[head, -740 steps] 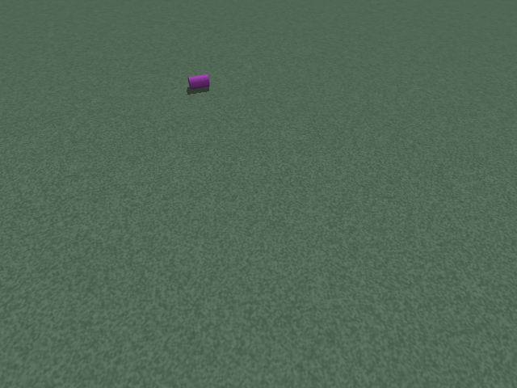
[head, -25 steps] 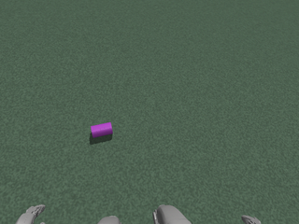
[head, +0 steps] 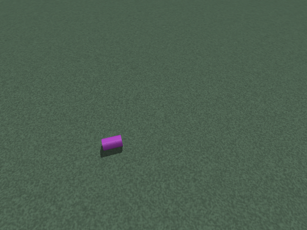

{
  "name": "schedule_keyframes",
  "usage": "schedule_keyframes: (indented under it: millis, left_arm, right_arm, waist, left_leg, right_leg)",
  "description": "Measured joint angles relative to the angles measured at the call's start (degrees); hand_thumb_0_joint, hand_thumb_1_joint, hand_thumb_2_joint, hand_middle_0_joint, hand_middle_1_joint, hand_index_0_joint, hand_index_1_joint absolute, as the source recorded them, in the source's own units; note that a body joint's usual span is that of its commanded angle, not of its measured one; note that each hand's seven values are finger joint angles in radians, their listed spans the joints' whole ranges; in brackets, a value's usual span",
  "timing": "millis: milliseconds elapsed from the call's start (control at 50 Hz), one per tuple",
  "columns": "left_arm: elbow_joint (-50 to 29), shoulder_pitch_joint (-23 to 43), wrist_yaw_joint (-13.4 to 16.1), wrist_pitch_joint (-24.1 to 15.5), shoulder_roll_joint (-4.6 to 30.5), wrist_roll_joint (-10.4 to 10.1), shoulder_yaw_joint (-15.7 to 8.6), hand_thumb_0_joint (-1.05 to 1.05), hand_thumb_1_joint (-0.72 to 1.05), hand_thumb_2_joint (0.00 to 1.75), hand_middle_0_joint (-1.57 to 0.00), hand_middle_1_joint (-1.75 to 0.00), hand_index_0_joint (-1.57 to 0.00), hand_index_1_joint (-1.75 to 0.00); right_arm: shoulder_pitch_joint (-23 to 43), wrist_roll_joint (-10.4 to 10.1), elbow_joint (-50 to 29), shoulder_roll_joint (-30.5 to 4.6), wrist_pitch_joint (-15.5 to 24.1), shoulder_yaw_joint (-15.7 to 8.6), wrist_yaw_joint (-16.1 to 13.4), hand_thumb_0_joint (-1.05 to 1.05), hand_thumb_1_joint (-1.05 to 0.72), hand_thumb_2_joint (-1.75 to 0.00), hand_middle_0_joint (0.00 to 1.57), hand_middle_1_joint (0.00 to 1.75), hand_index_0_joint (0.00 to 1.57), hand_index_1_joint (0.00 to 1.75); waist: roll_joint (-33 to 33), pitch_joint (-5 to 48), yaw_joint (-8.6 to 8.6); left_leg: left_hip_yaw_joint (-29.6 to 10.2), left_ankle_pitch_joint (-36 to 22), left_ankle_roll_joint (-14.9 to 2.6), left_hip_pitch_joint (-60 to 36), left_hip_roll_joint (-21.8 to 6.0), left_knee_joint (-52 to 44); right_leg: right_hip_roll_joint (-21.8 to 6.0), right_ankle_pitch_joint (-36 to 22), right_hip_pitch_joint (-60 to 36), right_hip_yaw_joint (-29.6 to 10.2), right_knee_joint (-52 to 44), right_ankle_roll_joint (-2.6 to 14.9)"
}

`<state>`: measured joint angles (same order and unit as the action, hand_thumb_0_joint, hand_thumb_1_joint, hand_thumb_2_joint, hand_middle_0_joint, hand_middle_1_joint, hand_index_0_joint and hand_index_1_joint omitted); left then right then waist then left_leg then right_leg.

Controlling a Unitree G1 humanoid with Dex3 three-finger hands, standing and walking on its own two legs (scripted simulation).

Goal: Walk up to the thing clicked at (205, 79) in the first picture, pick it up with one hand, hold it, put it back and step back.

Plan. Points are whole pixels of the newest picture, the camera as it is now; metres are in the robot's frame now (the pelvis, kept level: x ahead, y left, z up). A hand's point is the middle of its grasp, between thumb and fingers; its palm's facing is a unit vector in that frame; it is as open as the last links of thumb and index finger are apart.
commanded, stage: walk up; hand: left
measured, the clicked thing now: (112, 142) +0.79 +0.31 -0.72
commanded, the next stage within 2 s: stand in 0.66 s
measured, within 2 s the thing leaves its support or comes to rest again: neither
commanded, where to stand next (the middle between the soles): +0.38 +0.00 m, yaw +2 degrees
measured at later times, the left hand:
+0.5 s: hand out of the picture +0.12 +0.26 -0.14, palm faces +0.07 -0.93 -0.35, open 7.3 cm
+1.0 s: hand out of the picture +0.07 +0.25 -0.14, palm faces +0.01 -0.94 -0.33, open 7.3 cm
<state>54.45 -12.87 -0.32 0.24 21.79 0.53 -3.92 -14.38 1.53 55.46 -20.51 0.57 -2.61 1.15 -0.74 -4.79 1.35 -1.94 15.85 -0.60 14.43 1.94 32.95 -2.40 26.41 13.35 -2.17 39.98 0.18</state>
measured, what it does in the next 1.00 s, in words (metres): stands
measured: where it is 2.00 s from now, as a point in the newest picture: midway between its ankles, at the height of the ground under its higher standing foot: outside the picture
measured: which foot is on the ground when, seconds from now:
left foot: down 0.00-1.00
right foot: down 0.00-1.00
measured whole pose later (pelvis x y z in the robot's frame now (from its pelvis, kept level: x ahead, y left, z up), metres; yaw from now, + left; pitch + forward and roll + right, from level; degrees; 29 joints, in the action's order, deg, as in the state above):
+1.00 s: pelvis +0.00 +0.00 +0.02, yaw +1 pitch -3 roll +0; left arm 65.8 -5.5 -0.5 -0.8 19.7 0.4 -0.5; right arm -3.5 0.2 63.6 -19.6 0.8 0.1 0.5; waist 0.3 -4.4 1.0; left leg -3.3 9.0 0.6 7.4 0.4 19.0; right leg -1.3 10.8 4.7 0.6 18.2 -1.1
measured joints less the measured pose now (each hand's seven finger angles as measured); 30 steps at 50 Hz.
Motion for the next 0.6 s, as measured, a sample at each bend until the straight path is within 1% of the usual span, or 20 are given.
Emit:
schedule_keyframes:
  millis: [40, 60, 80, 100, 120, 140, 160, 200, 240, 280, 320, 460, 600]
  left_arm:
    - [0.4, 1.0, 0.2, 0.1, 0.5, -0.2, 0.0, 0.00, 0.91, 0.89, -0.20, -0.30, -0.21, -0.30]
    - [0.4, 1.5, 0.2, -0.1, 0.7, -0.4, 0.0, 0.00, 0.91, 0.89, -0.20, -0.30, -0.21, -0.30]
    - [0.4, 2.0, 0.3, -0.5, 0.8, -0.5, 0.1, 0.00, 0.91, 0.89, -0.20, -0.30, -0.21, -0.30]
    - [0.4, 2.4, 0.3, -1.0, 0.8, -0.5, 0.1, 0.00, 0.91, 0.89, -0.20, -0.30, -0.21, -0.30]
    - [0.6, 3.0, 0.4, -1.5, 0.6, -0.3, 0.1, 0.00, 0.91, 0.89, -0.20, -0.30, -0.21, -0.30]
    - [0.8, 3.5, 0.4, -1.8, 0.1, -0.1, 0.2, 0.00, 0.91, 0.89, -0.20, -0.30, -0.21, -0.30]
    - [1.0, 3.6, 0.4, -2.1, -0.3, 0.1, 0.4, 0.00, 0.91, 0.89, -0.20, -0.30, -0.21, -0.30]
    - [1.2, 3.7, 0.1, -2.2, -0.8, 0.4, 0.9, 0.00, 0.91, 0.89, -0.20, -0.30, -0.21, -0.30]
    - [1.6, 4.1, 0.1, -2.0, -1.3, 0.4, 1.3, 0.00, 0.91, 0.89, -0.20, -0.30, -0.21, -0.30]
    - [2.3, 4.9, 0.0, -1.7, -1.6, 0.2, 1.5, 0.00, 0.91, 0.89, -0.20, -0.30, -0.21, -0.30]
    - [2.8, 5.7, 0.0, -1.6, -1.8, 0.0, 1.6, 0.00, 0.91, 0.89, -0.20, -0.30, -0.21, -0.30]
    - [4.3, 7.8, 0.3, -1.7, -1.0, -0.6, 1.5, 0.00, 0.91, 0.89, -0.20, -0.30, -0.21, -0.30]
    - [6.0, 8.2, 0.4, -1.3, -0.7, -0.4, 1.5, 0.00, 0.91, 0.89, -0.20, -0.30, -0.21, -0.30]
  right_arm:
    - [0.3, 0.1, -0.4, 0.9, 0.4, 0.5, 0.1, 0.01, -0.90, -0.90, 0.20, 0.30, 0.21, 0.30]
    - [0.6, 0.1, -0.6, 1.2, 0.6, 0.7, 0.1, 0.01, -0.90, -0.89, 0.21, 0.30, 0.21, 0.30]
    - [0.9, 0.0, -0.7, 1.4, 0.6, 0.9, 0.1, 0.01, -0.90, -0.89, 0.21, 0.30, 0.21, 0.30]
    - [1.3, -0.2, -0.7, 1.5, 0.5, 1.1, 0.0, 0.01, -0.90, -0.89, 0.21, 0.30, 0.21, 0.30]
    - [1.9, -0.5, -0.6, 1.4, 0.2, 1.2, 0.0, 0.01, -0.90, -0.89, 0.21, 0.30, 0.21, 0.30]
    - [2.4, -0.9, -0.4, 1.1, -0.1, 1.3, -0.1, 0.01, -0.90, -0.89, 0.21, 0.30, 0.21, 0.30]
    - [2.7, -1.1, -0.2, 0.9, -0.3, 1.2, -0.3, 0.01, -0.90, -0.89, 0.21, 0.30, 0.21, 0.30]
    - [3.3, -1.1, 0.3, 0.6, -0.5, 1.0, -0.5, 0.01, -0.90, -0.89, 0.21, 0.30, 0.21, 0.30]
    - [3.5, -1.0, 0.8, 0.0, -0.1, 0.9, -0.6, 0.00, -0.90, -0.90, 0.21, 0.30, 0.21, 0.30]
    - [3.9, -0.7, 1.6, -0.1, 0.3, 0.7, -0.6, 0.00, -0.90, -0.90, 0.20, 0.30, 0.21, 0.30]
    - [4.4, -0.7, 2.3, -0.1, 0.5, 0.9, -0.4, 0.00, -0.90, -0.90, 0.20, 0.30, 0.21, 0.30]
    - [7.0, -0.9, 3.5, 0.6, 0.6, 1.4, -0.6, 0.00, -0.90, -0.90, 0.20, 0.30, 0.21, 0.30]
    - [9.1, -0.9, 4.3, 0.9, 0.1, 1.4, -0.8, 0.00, -0.90, -0.90, 0.20, 0.30, 0.21, 0.30]
  waist:
    - [0.0, 0.2, -0.50]
    - [-0.1, 0.2, -0.67]
    - [0.0, 0.2, -0.76]
    - [0.0, 0.1, -0.74]
    - [0.4, -0.1, -0.81]
    - [1.3, -0.1, -1.01]
    - [1.9, 0.3, -1.08]
    - [2.0, 1.0, -0.92]
    - [2.0, 1.5, -1.08]
    - [1.5, 1.7, -0.92]
    - [1.4, 1.8, -0.65]
    - [0.5, 0.6, -0.34]
    - [0.2, 0.4, -0.03]
  left_leg:
    - [-0.3, 0.1, -0.05, -0.2, -0.7, -0.5]
    - [-0.4, -0.1, 0.18, -0.3, -1.0, -0.8]
    - [-0.6, -0.1, 0.50, -0.4, -1.2, -0.8]
    - [-0.6, 0.0, 0.83, -0.3, -1.4, -0.5]
    - [-0.9, 0.4, 1.14, -0.2, -1.8, 0.1]
    - [-1.5, 0.8, 1.40, 0.0, -2.3, 0.9]
    - [-2.2, 1.5, 1.16, 0.3, -2.3, 1.5]
    - [-2.3, 3.8, 0.65, 0.1, -1.7, 2.1]
    - [-1.9, 0.4, 0.78, -0.8, -1.3, 0.5]
    - [-1.7, 0.5, 0.82, -1.7, -0.6, -0.7]
    - [-1.7, 0.6, 0.70, -2.2, -0.6, -1.5]
    - [-2.2, -0.2, 0.64, -3.1, -0.8, -3.5]
    - [-2.4, -0.6, 0.54, -3.6, -0.8, -4.4]
  right_leg:
    - [1.1, 2.9, 0.8, 0.5, 1.6, 0.80]
    - [1.3, 2.5, 0.7, 0.9, 0.5, 1.05]
    - [1.4, 0.4, 0.0, 1.4, -2.4, 1.21]
    - [1.5, -3.7, -0.9, 1.7, -6.1, 1.08]
    - [1.8, -8.7, -1.7, 2.0, -8.1, 0.56]
    - [2.3, -9.8, -2.2, 2.7, -8.8, 0.10]
    - [2.5, -9.5, -2.4, 3.0, -9.0, -0.12]
    - [2.1, -8.3, -2.4, 3.0, -8.2, -0.24]
    - [1.3, -7.3, -2.8, 3.1, -7.6, -0.63]
    - [0.4, -7.1, -3.2, 3.0, -7.7, -1.12]
    - [0.4, -7.6, -3.9, 3.1, -9.0, -1.36]
    - [0.7, -9.0, -5.6, 3.6, -12.4, -1.36]
    - [0.7, -9.7, -6.4, 3.8, -13.8, -1.47]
